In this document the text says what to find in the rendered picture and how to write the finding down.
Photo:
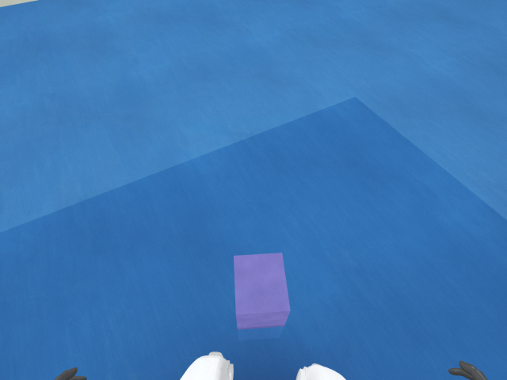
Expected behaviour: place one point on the carton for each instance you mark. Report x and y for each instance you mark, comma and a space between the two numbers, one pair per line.
261, 294

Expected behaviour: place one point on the robot right hand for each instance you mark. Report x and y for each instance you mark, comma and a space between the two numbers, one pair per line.
468, 371

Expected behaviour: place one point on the left robot thigh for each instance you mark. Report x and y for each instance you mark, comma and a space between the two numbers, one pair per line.
209, 367

